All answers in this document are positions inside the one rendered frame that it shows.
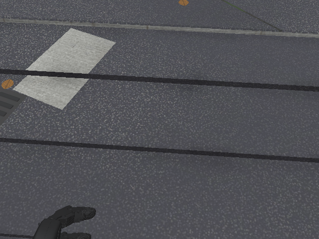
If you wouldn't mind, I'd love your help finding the left robot hand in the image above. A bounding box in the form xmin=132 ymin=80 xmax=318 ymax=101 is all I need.
xmin=32 ymin=205 xmax=96 ymax=239

